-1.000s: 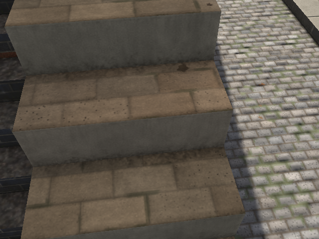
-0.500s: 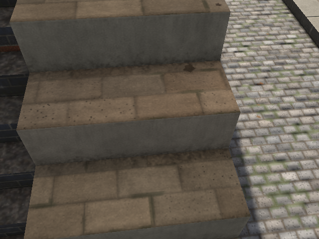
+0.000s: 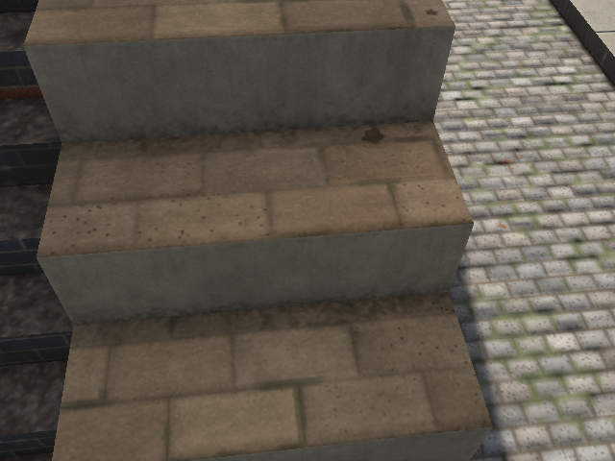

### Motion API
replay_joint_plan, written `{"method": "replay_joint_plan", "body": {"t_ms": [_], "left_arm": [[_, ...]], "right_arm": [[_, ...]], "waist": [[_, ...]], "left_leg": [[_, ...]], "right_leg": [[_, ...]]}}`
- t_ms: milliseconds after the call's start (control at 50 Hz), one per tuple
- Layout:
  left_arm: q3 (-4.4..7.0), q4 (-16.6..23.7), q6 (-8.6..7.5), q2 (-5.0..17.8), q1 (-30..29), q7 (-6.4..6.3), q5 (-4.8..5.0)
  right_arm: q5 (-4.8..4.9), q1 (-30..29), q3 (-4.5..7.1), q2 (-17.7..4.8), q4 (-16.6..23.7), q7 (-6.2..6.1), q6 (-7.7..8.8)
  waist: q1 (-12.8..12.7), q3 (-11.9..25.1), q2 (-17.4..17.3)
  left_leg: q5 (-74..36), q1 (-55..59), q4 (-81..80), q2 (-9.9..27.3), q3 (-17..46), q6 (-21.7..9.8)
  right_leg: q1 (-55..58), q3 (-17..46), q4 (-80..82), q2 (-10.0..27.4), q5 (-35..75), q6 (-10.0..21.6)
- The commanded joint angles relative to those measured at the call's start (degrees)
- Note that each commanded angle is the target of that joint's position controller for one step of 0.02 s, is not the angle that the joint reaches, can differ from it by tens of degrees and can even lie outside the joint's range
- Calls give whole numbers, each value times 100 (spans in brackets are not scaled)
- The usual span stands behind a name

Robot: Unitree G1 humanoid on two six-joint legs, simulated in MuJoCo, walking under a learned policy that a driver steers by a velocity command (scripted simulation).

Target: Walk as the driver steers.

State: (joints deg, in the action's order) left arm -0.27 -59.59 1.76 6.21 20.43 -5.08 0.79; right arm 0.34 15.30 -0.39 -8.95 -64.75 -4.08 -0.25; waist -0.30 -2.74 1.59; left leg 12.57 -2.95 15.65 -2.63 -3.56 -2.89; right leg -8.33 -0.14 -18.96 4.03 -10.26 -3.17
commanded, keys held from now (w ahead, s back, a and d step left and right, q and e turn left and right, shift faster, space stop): no key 0.64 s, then w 0.36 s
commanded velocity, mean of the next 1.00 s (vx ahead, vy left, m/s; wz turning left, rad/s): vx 0.09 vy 0.00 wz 0.00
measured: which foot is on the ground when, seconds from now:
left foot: down 0.00-1.00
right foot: down 0.00-1.00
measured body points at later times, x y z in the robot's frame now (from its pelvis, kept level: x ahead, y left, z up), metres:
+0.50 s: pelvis +0.01 +0.00 +0.00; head +0.03 +0.01 +0.45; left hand -0.02 +0.21 -0.16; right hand +0.00 -0.23 -0.15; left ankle -0.04 +0.08 -0.75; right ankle +0.00 -0.15 -0.75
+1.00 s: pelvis +0.03 +0.00 +0.00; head +0.05 +0.01 +0.45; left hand +0.03 +0.21 -0.16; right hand +0.06 -0.23 -0.15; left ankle -0.05 +0.08 -0.75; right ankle +0.00 -0.15 -0.75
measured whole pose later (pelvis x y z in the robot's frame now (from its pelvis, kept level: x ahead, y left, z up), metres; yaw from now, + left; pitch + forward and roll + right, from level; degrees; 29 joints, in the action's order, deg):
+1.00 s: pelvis +0.03 +0.00 +0.00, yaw +0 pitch +0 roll +0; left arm -0.3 -59.1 0.4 6.9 18.0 -5.0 1.2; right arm 1.3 13.5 -1.7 -9.4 -61.4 -3.7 1.6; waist -0.4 -2.3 0.5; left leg 13.8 0.7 13.1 -2.3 -3.3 -2.9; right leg -5.2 -1.5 -17.4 4.1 -11.8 -3.2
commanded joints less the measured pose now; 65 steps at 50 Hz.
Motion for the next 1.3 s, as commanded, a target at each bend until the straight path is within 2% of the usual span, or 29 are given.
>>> {"method": "replay_joint_plan", "body": {"t_ms": [20, 40, 60, 80, 100, 140, 160, 180, 240, 260, 280, 320, 360, 380, 400, 420, 480, 500, 520, 540, 560, 580, 600, 620, 640, 660, 720, 900, 1300], "left_arm": [[75, 26, 13, 348, 578, 40, 0], [50, 13, 6, 271, 625, 0, -6], [50, 29, -4, 309, 556, -19, -6], [75, 34, 6, 377, 507, 22, 0], [55, 18, 7, 292, 586, -14, -2], [58, 21, -6, 333, 551, -33, -9], [80, 21, 7, 389, 526, 15, -2], [61, 6, 10, 307, 605, -19, -7], [57, 24, -5, 332, 547, -28, -7], [89, 25, 24, 400, 475, 13, 0], [68, 6, 34, 311, 578, -24, -7], [71, 8, 25, 354, 523, -40, -8], [79, 4, 23, 373, 508, -42, -7], [105, 0, 40, 431, 487, 7, -9], [85, -16, 43, 341, 563, -25, -13], [83, -13, 33, 362, 522, -31, -12], [93, -10, 27, 392, 476, -36, -12], [119, -14, 43, 450, 457, 13, -14], [98, -28, 46, 361, 532, -19, -17], [95, -24, 37, 382, 492, -25, -16], [122, -21, 49, 452, 437, 20, -14], [99, -32, 48, 361, 506, -12, -15], [100, -28, 37, 395, 465, -20, -17], [104, -24, 33, 410, 445, -26, -18], [128, -29, 47, 468, 420, 22, -13], [83, -68, 38, 305, 527, -4, -23], [33, -32, -26, 232, 336, -1, -48], [-9, 167, -180, 191, 49, 34, 55], [55, 644, -340, 598, -587, 99, 71]], "right_arm": [[-8, 529, 0, -330, -1, 15, 64], [24, 398, 71, -593, 54, -13, 40], [15, 416, 80, -609, 67, -25, 26], [-12, 550, 8, -367, 22, 3, 53], [20, 413, 62, -586, 62, -19, 37], [13, 436, 73, -585, 80, -33, 25], [-9, 574, 0, -334, 29, -1, 57], [24, 443, 59, -574, 68, -24, 40], [17, 456, 68, -568, 92, -37, 22], [8, 562, -19, -293, 61, 2, 60], [41, 447, 38, -538, 90, -14, 53], [37, 462, 54, -579, 115, -22, 44], [34, 456, 51, -568, 129, -24, 41], [7, 593, -23, -329, 82, 5, 74], [39, 468, 36, -572, 117, -17, 60], [38, 471, 49, -595, 138, -24, 52], [30, 462, 48, -581, 159, -31, 47], [4, 598, -25, -342, 111, 0, 81], [38, 473, 34, -584, 144, -22, 67], [37, 474, 48, -606, 164, -28, 59], [7, 601, -22, -380, 125, -1, 86], [39, 467, 34, -606, 160, -21, 70], [38, 462, 49, -623, 184, -28, 61], [32, 471, 49, -618, 186, -32, 58], [5, 598, -25, -369, 140, 0, 90], [35, 482, 15, -538, 163, -19, 82], [27, 275, -11, -482, 217, -8, 70], [103, 82, -43, -538, 403, 21, 206], [46, -117, -46, -771, 882, -8, 200]], "waist": [[-15, -103, -167], [-41, -53, -129], [-2, -97, -19], [19, -145, -44], [-39, -77, -102], [-5, -117, -21], [14, -148, -63], [-42, -92, -106], [-12, -118, -6], [-7, -175, -62], [-62, -94, -121], [-26, -118, -16], [-29, -116, -26], [-8, -149, -86], [-66, -91, -130], [-32, -100, -44], [-32, -123, -38], [-11, -156, -95], [-68, -99, -139], [-35, -108, -51], [-10, -165, -70], [-69, -96, -114], [-38, -110, -40], [-34, -131, -31], [-14, -160, -81], [-70, -35, -121], [-64, -342, -109], [2, -149, -139], [38, 395, -139]], "left_leg": [[-1499, 253, -172, 740, 482, 102], [-1314, 303, -148, 709, 477, 78], [-1265, 284, -172, 714, 494, 81], [-1423, 230, -200, 751, 508, 101], [-1329, 291, -157, 721, 484, 74], [-1283, 281, -185, 721, 500, 77], [-1448, 239, -207, 754, 507, 97], [-1353, 299, -160, 725, 481, 72], [-1232, 266, -217, 729, 499, 74], [-1495, 180, -231, 779, 488, 105], [-1405, 240, -191, 755, 463, 85], [-1308, 233, -228, 756, 485, 88], [-1306, 241, -238, 760, 484, 83], [-1475, 206, -255, 786, 490, 105], [-1363, 259, -213, 762, 467, 83], [-1290, 260, -236, 763, 484, 84], [-1280, 252, -257, 771, 490, 80], [-1454, 216, -274, 796, 496, 103], [-1344, 270, -231, 773, 474, 81], [-1275, 271, -252, 774, 490, 82], [-1425, 217, -279, 802, 504, 104], [-1304, 270, -244, 782, 486, 80], [-1258, 273, -258, 780, 495, 79], [-1252, 261, -271, 783, 502, 81], [-1421, 223, -294, 809, 510, 101], [-979, 293, -358, 778, 508, 79], [-178, 134, -642, 735, 620, 42], [-969, 466, -435, 653, 479, -35], [-3379, 1041, -227, 705, 340, 167]], "right_leg": [[-390, -57, 113, 291, 1250, 393], [-378, -40, 200, 319, 1206, 367], [-405, -51, 197, 316, 1270, 367], [-412, -73, 113, 294, 1302, 385], [-377, -56, 198, 333, 1254, 360], [-391, -66, 208, 328, 1305, 358], [-390, -84, 132, 308, 1323, 376], [-364, -66, 216, 340, 1275, 357], [-346, -69, 237, 351, 1311, 340], [-329, -77, 166, 327, 1360, 360], [-274, -55, 253, 364, 1277, 341], [-282, -61, 260, 357, 1324, 337], [-275, -64, 271, 365, 1347, 330], [-286, -82, 201, 338, 1357, 351], [-260, -65, 286, 372, 1269, 334], [-277, -67, 292, 366, 1298, 329], [-277, -75, 299, 371, 1324, 324], [-286, -93, 230, 343, 1333, 345], [-263, -75, 311, 377, 1245, 329], [-278, -77, 316, 371, 1275, 323], [-296, -98, 238, 339, 1302, 345], [-262, -79, 319, 379, 1219, 322], [-281, -81, 320, 374, 1275, 317], [-284, -85, 320, 372, 1276, 319], [-287, -102, 251, 349, 1293, 337], [-196, -78, 407, 368, 1030, 322], [-280, -100, 529, 303, 684, 365], [-209, -251, 254, 173, 1100, 473], [259, -346, 114, 233, 2250, 420]]}}
Next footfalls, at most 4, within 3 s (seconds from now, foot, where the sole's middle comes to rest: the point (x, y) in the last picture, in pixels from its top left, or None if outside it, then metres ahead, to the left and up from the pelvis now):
none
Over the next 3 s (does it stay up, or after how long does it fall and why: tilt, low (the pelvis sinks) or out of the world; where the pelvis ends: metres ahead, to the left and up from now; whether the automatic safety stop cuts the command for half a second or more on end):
stays up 0.01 -0.01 0.00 its command is cut before an obstacle after 1.8 s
